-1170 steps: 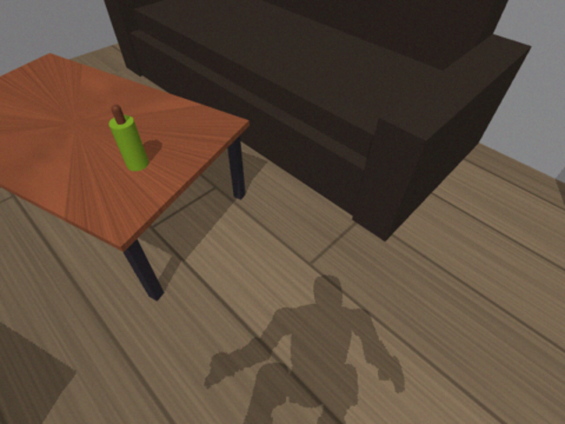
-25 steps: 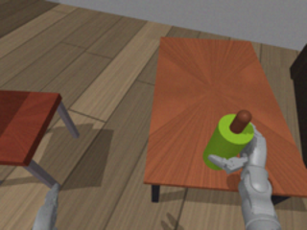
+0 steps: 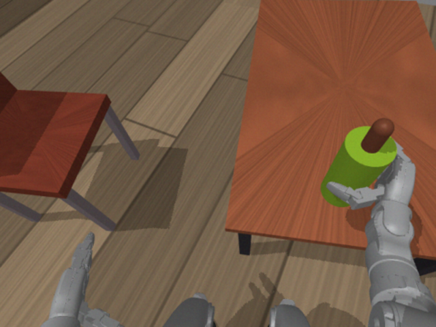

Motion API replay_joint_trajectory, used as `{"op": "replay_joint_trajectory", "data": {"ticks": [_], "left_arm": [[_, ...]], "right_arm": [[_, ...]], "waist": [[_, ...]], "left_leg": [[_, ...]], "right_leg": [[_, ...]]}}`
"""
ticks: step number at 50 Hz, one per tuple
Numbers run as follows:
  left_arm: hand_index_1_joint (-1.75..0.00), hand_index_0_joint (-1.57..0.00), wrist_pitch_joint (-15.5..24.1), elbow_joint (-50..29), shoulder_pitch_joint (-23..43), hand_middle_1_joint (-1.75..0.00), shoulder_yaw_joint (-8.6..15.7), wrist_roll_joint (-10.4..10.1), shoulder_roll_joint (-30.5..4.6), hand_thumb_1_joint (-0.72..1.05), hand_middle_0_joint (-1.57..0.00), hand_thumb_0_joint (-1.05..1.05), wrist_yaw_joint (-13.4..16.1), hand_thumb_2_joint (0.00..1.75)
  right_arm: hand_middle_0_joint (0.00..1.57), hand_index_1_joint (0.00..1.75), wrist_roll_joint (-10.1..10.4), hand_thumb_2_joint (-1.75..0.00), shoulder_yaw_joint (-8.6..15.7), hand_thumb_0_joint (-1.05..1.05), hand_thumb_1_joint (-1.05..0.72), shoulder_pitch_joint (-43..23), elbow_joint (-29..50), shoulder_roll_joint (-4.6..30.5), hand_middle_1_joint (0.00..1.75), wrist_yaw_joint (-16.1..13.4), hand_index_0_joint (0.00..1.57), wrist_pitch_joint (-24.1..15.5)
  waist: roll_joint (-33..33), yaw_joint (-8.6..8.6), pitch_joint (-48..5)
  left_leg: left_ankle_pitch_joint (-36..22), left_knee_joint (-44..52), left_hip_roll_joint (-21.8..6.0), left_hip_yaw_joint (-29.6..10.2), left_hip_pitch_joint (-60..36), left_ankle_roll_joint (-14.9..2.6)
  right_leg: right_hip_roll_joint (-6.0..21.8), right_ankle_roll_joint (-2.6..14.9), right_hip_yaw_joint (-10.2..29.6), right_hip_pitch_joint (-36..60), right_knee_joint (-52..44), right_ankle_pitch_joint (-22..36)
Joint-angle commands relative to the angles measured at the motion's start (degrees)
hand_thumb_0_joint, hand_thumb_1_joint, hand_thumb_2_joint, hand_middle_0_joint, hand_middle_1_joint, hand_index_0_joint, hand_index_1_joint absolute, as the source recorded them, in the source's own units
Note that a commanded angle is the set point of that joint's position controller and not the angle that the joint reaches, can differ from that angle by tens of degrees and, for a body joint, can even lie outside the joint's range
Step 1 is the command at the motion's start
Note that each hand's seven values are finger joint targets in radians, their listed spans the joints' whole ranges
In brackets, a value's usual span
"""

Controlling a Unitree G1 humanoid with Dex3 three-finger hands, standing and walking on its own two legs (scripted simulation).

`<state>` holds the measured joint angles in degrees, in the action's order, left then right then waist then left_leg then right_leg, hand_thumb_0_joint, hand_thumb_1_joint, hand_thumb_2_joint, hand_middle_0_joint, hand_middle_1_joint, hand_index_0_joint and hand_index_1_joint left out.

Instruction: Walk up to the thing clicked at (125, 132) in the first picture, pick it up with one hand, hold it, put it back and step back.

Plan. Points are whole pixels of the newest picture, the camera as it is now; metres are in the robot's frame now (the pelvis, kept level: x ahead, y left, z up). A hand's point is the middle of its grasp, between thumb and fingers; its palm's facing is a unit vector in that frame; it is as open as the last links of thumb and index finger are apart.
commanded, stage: crouch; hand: right
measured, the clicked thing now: (357, 163) +0.42 -0.19 +0.04
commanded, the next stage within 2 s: lower in 1.02 s
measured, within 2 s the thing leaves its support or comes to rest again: neither
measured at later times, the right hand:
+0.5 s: hand (353, 153) +0.51 -0.23 -0.07, palm faces +0.27 +0.96 +0.01, open 10.8 cm
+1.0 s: hand (351, 148) +0.54 -0.23 -0.10, palm faces +0.27 +0.96 +0.01, open 10.8 cm
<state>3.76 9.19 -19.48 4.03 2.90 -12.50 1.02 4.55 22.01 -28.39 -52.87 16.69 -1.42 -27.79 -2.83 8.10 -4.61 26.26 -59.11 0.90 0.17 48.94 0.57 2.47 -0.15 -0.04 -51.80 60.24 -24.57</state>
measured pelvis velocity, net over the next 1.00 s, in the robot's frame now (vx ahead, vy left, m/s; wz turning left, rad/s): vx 0.00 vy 0.00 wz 0.06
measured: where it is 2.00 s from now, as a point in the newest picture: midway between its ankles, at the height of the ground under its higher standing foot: outside the picture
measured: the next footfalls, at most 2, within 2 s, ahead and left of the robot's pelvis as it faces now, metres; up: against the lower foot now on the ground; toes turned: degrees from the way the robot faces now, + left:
none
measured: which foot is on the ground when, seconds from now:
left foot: down 0.00-1.00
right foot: down 0.00-1.00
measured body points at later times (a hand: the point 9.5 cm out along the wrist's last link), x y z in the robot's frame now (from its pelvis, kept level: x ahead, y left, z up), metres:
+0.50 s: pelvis +0.00 -0.01 -0.05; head +0.16 -0.07 +0.36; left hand +0.16 +0.26 -0.02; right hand +0.49 -0.28 -0.07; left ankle +0.02 +0.13 -0.67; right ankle +0.04 -0.12 -0.67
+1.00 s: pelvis +0.00 +0.00 -0.07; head +0.18 -0.07 +0.33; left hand +0.16 +0.26 -0.02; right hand +0.52 -0.28 -0.09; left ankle +0.02 +0.13 -0.67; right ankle +0.04 -0.12 -0.67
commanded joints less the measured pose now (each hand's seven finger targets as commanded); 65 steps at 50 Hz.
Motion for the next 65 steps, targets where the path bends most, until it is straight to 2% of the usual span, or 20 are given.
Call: {"op": "replay_joint_trajectory", "data": {"ticks": [1,4,8,12,14,17,21,22,25,30,32,41,43,46,48,49,51,54,58,65], "left_arm": [[-0.05,-0.05,3.58,-17.57,0.49,-0.06,4.54,0.84,-9.61,-0.53,-0.05,0.00,-0.28,0.04],[-0.05,-0.06,2.52,-14.52,-5.12,-0.06,5.77,1.34,-10.58,-0.52,-0.05,0.00,-0.81,0.04],[-0.05,-0.06,2.34,-18.92,-4.08,-0.06,3.96,2.07,-9.65,-0.53,-0.05,0.00,-1.67,0.04],[-0.05,-0.05,1.83,-23.30,-3.29,-0.06,8.02,2.24,-13.86,-0.53,-0.05,0.00,-1.65,0.05],[-0.05,-0.05,1.60,-21.64,-4.19,-0.06,6.67,2.53,-12.18,-0.54,-0.04,0.00,-1.99,0.06],[-0.05,-0.05,1.34,-22.84,-3.96,-0.05,5.32,2.77,-11.21,-0.54,-0.04,0.00,-2.33,0.06],[-0.05,-0.05,0.79,-23.81,-4.06,-0.05,5.59,3.05,-11.88,-0.54,-0.04,0.00,-2.54,0.06],[-0.05,-0.05,0.43,-23.64,-5.18,-0.06,7.54,3.14,-13.30,-0.54,-0.05,0.00,-2.41,0.06],[-0.05,-0.05,0.12,-25.24,-3.83,-0.05,6.02,3.19,-12.29,-0.54,-0.04,0.00,-2.76,0.06],[-0.05,-0.04,-0.38,-26.15,-3.85,-0.05,7.84,3.17,-14.23,-0.55,-0.05,0.00,-2.45,0.07],[-0.05,-0.04,-0.57,-25.65,-4.10,-0.05,6.62,3.10,-13.03,-0.56,-0.05,0.00,-2.60,0.07],[-0.05,-0.04,-0.99,-28.27,-3.18,-0.05,4.50,3.06,-12.17,-0.56,-0.05,0.00,-2.68,0.07],[-0.05,-0.04,-0.97,-29.98,-4.29,-0.05,5.84,2.90,-13.54,-0.55,-0.04,0.00,-2.56,0.06],[-0.05,-0.04,-1.35,-26.52,-5.46,-0.05,5.56,3.02,-12.60,-0.55,-0.05,0.00,-2.84,0.06],[-0.05,-0.04,-0.88,-32.11,-2.35,-0.05,5.41,2.97,-13.45,-0.56,-0.04,0.00,-2.80,0.07],[-0.05,-0.04,-1.13,-30.80,-3.70,-0.05,5.65,3.14,-13.58,-0.56,-0.04,0.00,-2.72,0.07],[-0.05,-0.04,-1.30,-29.89,-4.59,-0.05,4.49,2.88,-12.73,-0.56,-0.04,0.00,-2.86,0.07],[-0.05,-0.04,-1.24,-32.44,-3.12,-0.05,6.10,2.90,-14.41,-0.56,-0.04,0.00,-2.65,0.07],[-0.05,-0.03,-1.45,-32.00,-4.09,-0.04,2.83,3.10,-12.07,-0.57,-0.04,0.00,-2.95,0.08],[-0.05,-0.03,-0.96,-34.08,-6.33,-0.04,5.44,3.26,-14.37,-0.57,-0.05,0.00,-2.95,0.07]], "right_arm": [[1.21,1.42,-0.32,-1.30,3.10,0.00,0.04,-32.24,11.71,15.56,1.42,0.49,1.28,-8.56],[1.23,1.44,-0.97,-1.32,4.93,0.00,-0.01,-31.41,3.38,17.57,1.44,0.68,1.30,-8.92],[1.23,1.45,-1.86,-1.32,7.04,0.00,0.02,-35.63,0.67,20.38,1.45,0.64,1.30,-9.89],[1.20,1.41,-3.24,-1.28,9.35,0.00,0.04,-37.44,-0.16,24.67,1.41,0.54,1.27,-10.12],[1.20,1.41,-3.52,-1.29,8.22,0.00,0.04,-37.58,-3.07,22.24,1.41,0.80,1.27,-9.98],[1.19,1.41,-4.28,-1.29,9.31,0.00,0.07,-40.04,-2.33,25.16,1.41,0.56,1.26,-10.69],[1.21,1.43,-4.88,-1.30,10.56,0.00,0.05,-40.56,-1.85,28.15,1.43,0.80,1.28,-11.13],[1.21,1.43,-5.14,-1.30,11.46,0.00,0.05,-40.12,-2.75,29.50,1.43,0.59,1.28,-11.04],[1.24,1.46,-5.35,-1.33,10.60,0.00,0.04,-41.28,-3.15,28.74,1.46,0.91,1.30,-10.89],[1.28,1.52,-5.85,-1.39,12.80,0.00,0.02,-42.72,-2.61,33.38,1.52,1.45,1.35,-11.01],[1.26,1.50,-5.91,-1.37,11.68,0.00,0.04,-43.11,-4.70,31.88,1.50,1.94,1.33,-10.48],[1.26,1.49,-6.30,-1.36,14.31,0.00,0.04,-44.29,-5.82,36.88,1.49,3.03,1.33,-10.02],[1.27,1.51,-6.41,-1.37,14.60,0.00,0.05,-44.55,-5.59,38.26,1.51,3.14,1.34,-9.83],[1.27,1.50,-6.45,-1.37,14.82,0.00,0.00,-44.43,-7.70,38.88,1.50,3.38,1.34,-9.31],[1.28,1.50,-6.88,-1.37,15.03,0.00,0.01,-45.65,-5.62,39.95,1.50,3.08,1.35,-9.43],[1.27,1.50,-6.94,-1.36,14.86,0.00,0.03,-45.60,-5.94,39.43,1.50,3.15,1.34,-9.42],[1.26,1.48,-7.02,-1.35,15.45,0.00,0.02,-46.05,-5.73,41.50,1.48,3.29,1.33,-9.19],[1.26,1.48,-7.30,-1.34,15.27,0.00,0.02,-46.18,-6.09,41.51,1.48,3.30,1.33,-8.89],[1.28,1.51,-7.61,-1.38,14.23,0.00,0.02,-46.02,-8.69,40.42,1.51,3.43,1.35,-8.50],[1.27,1.50,-8.09,-1.37,16.33,0.00,0.01,-46.44,-9.68,43.96,1.50,3.08,1.34,-9.55]], "waist": [[9.50,1.70,-32.70],[10.95,3.17,-27.78],[13.10,3.47,-31.80],[13.65,5.34,-35.79],[15.24,6.22,-33.55],[17.55,6.28,-35.83],[21.70,6.83,-38.74],[21.56,7.58,-38.51],[22.73,8.41,-38.06],[23.73,9.92,-40.11],[21.75,10.48,-37.67],[23.73,11.18,-38.95],[24.47,11.65,-40.95],[25.32,11.71,-36.39],[25.03,12.13,-40.80],[25.00,12.93,-40.09],[25.60,11.77,-39.64],[27.08,13.08,-40.52],[27.30,13.11,-36.73],[25.84,14.35,-37.34]], "left_leg": [[-14.46,4.40,1.18,0.04,-3.99,-0.73],[-12.18,2.85,1.74,0.99,1.11,-1.06],[-12.69,-0.16,2.09,1.48,2.78,-1.39],[-14.01,-1.44,2.29,1.74,2.37,-1.30],[-12.76,-2.78,2.60,2.52,6.73,-1.63],[-13.05,-4.25,2.85,2.90,8.28,-1.85],[-15.12,-6.43,3.15,3.43,10.55,-2.06],[-15.36,-6.45,3.27,3.49,11.00,-2.05],[-14.01,-6.51,3.36,3.56,12.29,-2.18],[-14.56,-7.23,3.53,3.69,13.00,-2.12],[-15.18,-7.01,3.56,3.46,11.83,-1.77],[-16.09,-8.27,3.78,3.53,12.77,-1.75],[-17.15,-8.31,3.72,3.22,11.74,-1.55],[-15.86,-8.68,3.80,3.17,14.22,-1.58],[-16.92,-8.79,3.84,3.07,12.24,-1.49],[-16.90,-9.08,3.89,3.26,12.74,-1.47],[-16.89,-9.04,3.85,2.91,12.43,-1.40],[-15.54,-9.40,4.07,3.61,14.04,-1.71],[-14.60,-9.67,4.22,3.74,15.34,-1.80],[-13.86,-11.46,4.31,3.43,16.84,-1.62]], "right_leg": [[-0.87,0.68,1.91,18.14,-3.55,12.06],[-0.56,0.47,2.34,14.59,-2.33,11.02],[-0.31,0.36,2.74,12.97,0.54,12.99],[-0.15,0.79,2.99,11.52,2.94,13.24],[0.33,0.40,3.55,11.12,3.52,14.16],[0.63,0.07,4.07,11.59,5.11,16.37],[1.41,-0.43,5.11,14.57,7.02,23.81],[1.32,-0.41,5.00,14.34,7.55,24.18],[1.52,-0.28,5.17,13.62,7.88,22.08],[1.57,0.05,5.60,12.92,9.63,21.87],[1.23,0.64,5.19,8.62,10.33,18.77],[1.45,0.64,5.56,7.02,12.09,19.06],[1.50,0.77,5.38,8.14,12.74,19.72],[1.46,0.74,5.36,4.99,13.26,18.11],[1.54,0.96,5.56,5.99,13.54,18.56],[1.75,0.93,5.62,5.54,13.80,18.33],[1.58,0.98,5.48,4.40,14.11,17.90],[1.93,0.62,5.96,6.73,13.55,18.28],[1.97,0.54,5.84,4.40,13.57,17.06],[1.95,1.05,6.14,0.45,16.18,14.05]]}}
